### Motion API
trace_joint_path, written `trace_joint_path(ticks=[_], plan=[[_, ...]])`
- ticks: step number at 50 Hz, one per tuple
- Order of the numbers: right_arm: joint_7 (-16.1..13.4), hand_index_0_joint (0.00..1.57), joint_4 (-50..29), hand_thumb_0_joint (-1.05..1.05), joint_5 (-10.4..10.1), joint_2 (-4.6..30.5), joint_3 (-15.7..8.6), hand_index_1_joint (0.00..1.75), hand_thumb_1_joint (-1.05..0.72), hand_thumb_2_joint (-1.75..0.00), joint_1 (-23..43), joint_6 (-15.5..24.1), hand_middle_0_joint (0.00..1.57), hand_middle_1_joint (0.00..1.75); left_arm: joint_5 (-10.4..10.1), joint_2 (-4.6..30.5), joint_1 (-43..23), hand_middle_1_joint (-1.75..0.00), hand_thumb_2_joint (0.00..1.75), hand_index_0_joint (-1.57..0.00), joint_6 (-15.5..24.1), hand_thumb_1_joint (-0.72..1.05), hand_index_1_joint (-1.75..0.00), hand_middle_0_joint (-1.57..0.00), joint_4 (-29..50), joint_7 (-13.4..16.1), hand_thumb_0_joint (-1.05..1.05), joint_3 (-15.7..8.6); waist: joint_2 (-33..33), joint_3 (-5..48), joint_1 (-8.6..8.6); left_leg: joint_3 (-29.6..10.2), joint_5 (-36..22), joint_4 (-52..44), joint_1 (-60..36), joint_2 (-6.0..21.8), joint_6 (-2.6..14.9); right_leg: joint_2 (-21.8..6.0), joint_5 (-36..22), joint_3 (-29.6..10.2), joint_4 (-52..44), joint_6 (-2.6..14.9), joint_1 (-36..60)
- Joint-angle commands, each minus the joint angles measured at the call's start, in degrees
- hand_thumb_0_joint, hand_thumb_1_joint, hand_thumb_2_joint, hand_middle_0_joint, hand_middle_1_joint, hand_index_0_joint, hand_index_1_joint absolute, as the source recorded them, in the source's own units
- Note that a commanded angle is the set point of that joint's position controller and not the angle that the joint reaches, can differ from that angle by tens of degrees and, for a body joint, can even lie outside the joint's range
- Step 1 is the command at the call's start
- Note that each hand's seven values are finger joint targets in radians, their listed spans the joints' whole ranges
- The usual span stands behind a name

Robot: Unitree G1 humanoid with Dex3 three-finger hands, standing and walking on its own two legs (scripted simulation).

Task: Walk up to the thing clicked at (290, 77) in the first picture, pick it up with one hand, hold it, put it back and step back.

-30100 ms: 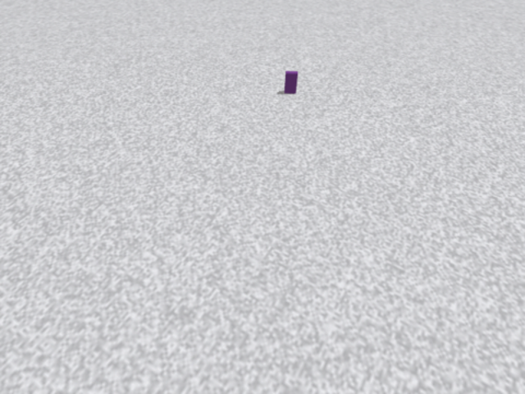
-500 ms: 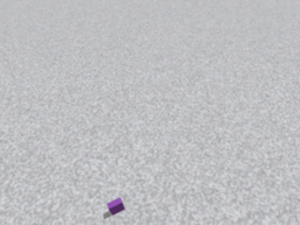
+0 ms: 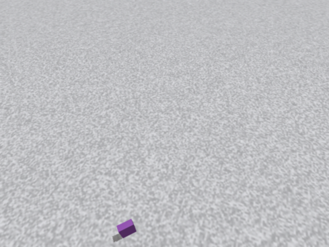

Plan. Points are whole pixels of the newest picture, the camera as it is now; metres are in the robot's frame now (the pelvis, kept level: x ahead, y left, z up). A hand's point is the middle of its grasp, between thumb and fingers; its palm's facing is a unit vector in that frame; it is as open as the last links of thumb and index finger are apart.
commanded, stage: stand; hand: left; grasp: from the side
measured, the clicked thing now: (127, 228) +0.33 +0.22 -0.71
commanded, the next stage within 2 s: step back in 0.50 s
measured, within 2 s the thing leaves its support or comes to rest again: neither
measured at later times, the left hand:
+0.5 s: hand out of the picture +0.07 +0.25 -0.16, palm faces -0.01 -0.94 -0.34, open 7.4 cm
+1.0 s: hand out of the picture +0.05 +0.30 -0.18, palm faces -0.05 -0.93 -0.37, open 7.4 cm
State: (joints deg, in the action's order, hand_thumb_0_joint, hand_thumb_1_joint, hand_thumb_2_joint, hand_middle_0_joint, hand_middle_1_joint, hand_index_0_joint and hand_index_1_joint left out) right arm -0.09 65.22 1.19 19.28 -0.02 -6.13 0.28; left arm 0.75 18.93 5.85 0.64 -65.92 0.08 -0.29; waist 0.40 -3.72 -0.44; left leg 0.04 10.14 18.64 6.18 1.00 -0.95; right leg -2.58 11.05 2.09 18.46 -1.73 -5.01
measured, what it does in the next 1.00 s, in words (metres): lifts its right foot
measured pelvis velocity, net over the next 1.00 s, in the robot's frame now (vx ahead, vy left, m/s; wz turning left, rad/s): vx -0.08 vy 0.04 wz -0.01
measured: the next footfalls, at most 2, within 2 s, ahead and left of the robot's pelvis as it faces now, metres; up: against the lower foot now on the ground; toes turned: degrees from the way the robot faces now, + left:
right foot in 1.16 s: -0.10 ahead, -0.10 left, +0.00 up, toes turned +0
left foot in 1.50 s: -0.17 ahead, +0.15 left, +0.00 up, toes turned -3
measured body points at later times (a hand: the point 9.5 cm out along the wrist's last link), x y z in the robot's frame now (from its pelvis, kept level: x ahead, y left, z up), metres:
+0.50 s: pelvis +0.00 +0.00 +0.00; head +0.01 +0.00 +0.45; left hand +0.08 +0.30 -0.13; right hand +0.08 -0.30 -0.13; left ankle +0.00 +0.13 -0.75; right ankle -0.01 -0.14 -0.75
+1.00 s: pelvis -0.08 +0.04 -0.02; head +0.00 +0.06 +0.42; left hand +0.06 +0.35 -0.15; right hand -0.01 -0.28 -0.13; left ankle -0.04 +0.13 -0.75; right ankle -0.11 -0.11 -0.67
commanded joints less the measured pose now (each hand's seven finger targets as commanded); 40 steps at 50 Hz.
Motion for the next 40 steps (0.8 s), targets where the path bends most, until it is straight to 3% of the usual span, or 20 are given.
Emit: trace_joint_path(ticks=[1,7,12,14,17,21,24,25,27,29,31,33,34,35,36,37,38,39,40], plan=[[-0.96,0.20,-2.94,0.00,-0.27,11.87,-2.02,0.30,-0.90,-0.90,1.68,1.23,0.20,0.30,0.21,11.73,-1.79,-0.30,0.90,-0.20,0.85,0.90,-0.30,-0.20,3.01,0.83,0.00,-2.41,0.31,4.97,0.22,-4.59,-10.40,-2.44,0.19,6.24,1.55,-5.58,-9.73,-3.93,-2.24,1.61,1.19],[-0.89,0.20,-2.86,0.00,-0.34,11.88,-2.06,0.30,-0.90,-0.90,2.00,1.22,0.20,0.30,0.06,11.52,-2.05,-0.30,0.90,-0.20,0.85,0.90,-0.30,-0.20,3.05,0.80,0.00,-2.39,-0.11,4.83,0.27,-4.76,-11.19,-2.42,-0.49,6.38,1.35,-5.54,-9.11,-3.72,-2.23,1.69,0.80],[-0.90,0.20,-3.05,0.00,-0.35,12.46,-2.25,0.30,-0.90,-0.90,2.05,1.39,0.20,0.30,0.03,11.91,-1.72,-0.30,0.90,-0.20,1.12,0.90,-0.30,-0.20,3.43,0.87,0.00,-2.45,0.21,6.84,0.31,-4.24,-15.12,-1.01,-1.86,6.65,1.77,-6.07,-14.67,-4.04,-1.87,1.82,2.61],[-0.89,0.20,-2.98,0.00,-0.38,11.86,-2.12,0.30,-0.90,-0.90,1.92,1.26,0.20,0.30,0.08,11.90,-1.71,-0.30,0.90,-0.20,0.99,0.90,-0.30,-0.20,3.48,0.88,0.00,-2.39,-0.03,5.60,0.35,-4.41,-13.45,-1.99,-1.47,6.44,1.39,-5.71,-12.19,-3.62,-2.04,1.83,1.31],[-0.83,0.20,-3.19,0.00,-0.39,12.01,-2.14,0.30,-0.90,-0.90,2.08,1.26,0.20,0.30,-0.01,11.88,-1.68,-0.30,0.90,-0.20,1.05,0.90,-0.30,-0.20,3.80,0.87,0.00,-2.33,-0.23,6.17,0.29,-4.27,-14.45,-1.57,-1.53,6.65,1.70,-5.88,-13.32,-3.75,-2.02,1.93,2.03],[-0.80,0.20,-3.19,0.00,-0.34,11.93,-2.25,0.30,-0.90,-0.90,2.32,1.08,0.20,0.30,0.17,12.35,-1.80,-0.30,0.90,-0.20,0.95,0.90,-0.30,-0.20,3.70,0.81,0.00,-2.53,-0.68,3.95,0.42,-4.55,-8.03,-2.69,-0.49,6.31,1.53,-5.58,-7.50,-3.93,-3.23,1.99,0.24],[-0.67,0.20,-3.40,0.00,-0.37,12.15,-2.23,0.30,-0.90,-0.90,2.23,1.15,0.20,0.30,0.07,12.15,-1.73,-0.30,0.90,-0.20,1.11,0.90,-0.30,-0.20,3.88,0.79,0.00,-2.53,-0.08,5.02,0.42,-4.38,-10.11,-2.36,-0.47,6.34,1.85,-5.78,-10.11,-3.91,-2.99,2.08,1.40],[-0.19,0.20,-4.68,0.00,-1.21,15.23,-3.61,0.30,-0.90,-0.90,4.19,0.10,0.20,0.30,-1.30,16.68,-1.93,-0.30,0.90,-0.20,0.55,0.90,-0.30,-0.20,4.74,1.02,0.00,-5.21,-0.94,-1.68,0.71,-5.15,-18.11,3.59,4.45,5.11,3.06,-4.97,-18.45,-4.61,1.80,2.71,-3.34],[-0.07,0.20,-6.06,0.00,-1.96,14.14,-3.79,0.30,-0.90,-0.90,2.33,-0.44,0.20,0.30,-1.41,15.87,-0.61,-0.30,0.90,-0.20,0.29,0.90,-0.30,-0.20,6.79,1.32,0.00,-5.56,-0.66,3.57,1.07,-4.08,-21.66,7.70,3.31,4.95,3.72,-5.34,-21.74,-3.98,4.54,4.42,-1.63],[0.08,0.20,-7.57,0.00,-1.88,14.81,-4.61,0.30,-0.90,-0.90,1.70,-1.12,0.20,0.30,-1.21,15.93,-1.41,-0.30,0.90,-0.20,-0.17,0.90,-0.30,-0.20,9.11,1.33,0.00,-5.75,-1.34,7.20,1.51,-3.26,-18.22,12.40,3.67,3.57,4.54,-6.67,-19.30,-5.67,6.04,6.67,-2.52],[0.24,0.20,-8.64,0.00,-1.66,13.96,-4.82,0.30,-0.90,-0.90,0.88,-1.74,0.20,0.30,-0.77,16.69,-2.86,-0.30,0.90,-0.20,-0.59,0.90,-0.30,-0.20,11.15,1.28,0.00,-6.06,-3.99,8.55,1.89,-1.93,-12.84,16.84,4.42,1.61,3.99,-9.85,-18.83,-8.36,5.44,9.23,-4.69],[0.53,0.20,-9.56,0.00,-1.42,13.03,-5.05,0.30,-0.90,-0.90,-0.71,-2.47,0.20,0.30,-0.28,17.57,-5.03,-0.30,0.90,-0.20,-1.07,0.90,-0.30,-0.20,13.32,1.36,0.00,-6.42,-7.52,8.40,2.04,-0.79,-1.96,24.08,5.38,-1.42,3.51,-13.72,-18.56,-10.76,5.24,12.53,-7.94],[0.74,0.20,-9.90,0.00,-1.26,12.93,-5.34,0.30,-0.90,-0.90,-2.16,-2.88,0.20,0.30,0.06,18.24,-6.51,-0.30,0.90,-0.20,-1.33,0.90,-0.30,-0.20,14.54,1.40,0.00,-6.50,-10.23,7.56,2.49,-1.06,6.30,27.91,4.96,-2.47,3.89,-15.89,-16.81,-12.25,4.96,14.14,-11.86],[1.03,0.20,-10.43,0.00,-1.10,13.00,-5.63,0.30,-0.90,-0.90,-4.00,-3.15,0.20,0.30,0.45,18.63,-8.03,-0.30,0.90,-0.20,-1.51,0.90,-0.30,-0.20,15.84,1.40,0.00,-6.59,-11.59,6.80,3.30,-1.88,12.49,30.20,4.10,-2.63,4.39,-17.06,-14.38,-12.48,5.47,14.85,-15.67],[1.24,0.20,-10.63,0.00,-1.07,13.22,-6.01,0.30,-0.90,-0.90,-5.72,-3.22,0.20,0.30,0.77,18.73,-9.92,-0.30,0.90,-0.20,-1.71,0.90,-0.30,-0.20,16.82,1.41,0.00,-6.48,-11.98,6.17,4.35,-3.04,13.53,30.24,3.32,-1.91,4.89,-16.87,-12.79,-11.63,7.36,14.39,-18.35],[1.30,0.20,-10.59,0.00,-1.28,13.23,-6.08,0.30,-0.90,-0.90,-7.79,-3.01,0.20,0.30,0.68,18.08,-10.88,-0.30,0.90,-0.20,-1.85,0.90,-0.30,-0.20,17.42,1.43,0.00,-6.28,-11.38,5.84,5.01,-3.18,7.85,25.53,4.38,-0.82,5.09,-14.48,-11.59,-9.46,11.40,12.46,-16.80],[1.14,0.20,-11.10,0.00,-0.89,15.04,-6.53,0.30,-0.90,-0.90,-7.96,-2.51,0.20,0.30,0.26,16.16,-10.07,-0.30,0.90,-0.20,-2.19,0.90,-0.30,-0.20,18.01,1.45,0.00,-5.86,-4.00,5.11,4.82,-7.27,-7.30,16.96,7.33,3.15,6.22,-8.06,-6.80,-5.28,20.43,8.83,-15.08],[0.89,0.20,-12.15,0.00,-0.03,18.62,-7.13,0.30,-0.90,-0.90,-5.80,-1.95,0.20,0.30,-0.68,12.70,-7.50,-0.30,0.90,-0.20,-2.69,0.90,-0.30,-0.20,18.07,1.67,0.00,-5.39,8.58,2.93,3.43,-19.86,-20.51,4.96,9.29,11.18,8.63,3.37,5.56,-2.33,31.54,4.54,-18.30],[0.56,0.20,-12.85,0.00,0.31,21.08,-7.66,0.30,-0.90,-0.90,-5.98,-1.19,0.20,0.30,-0.53,11.97,-5.52,-0.30,0.90,-0.20,-3.16,0.90,-0.30,-0.20,18.30,2.12,0.00,-5.50,9.90,4.84,2.71,-26.60,-29.53,3.20,5.58,15.43,11.64,7.95,24.75,-8.19,38.80,4.27,-21.05]])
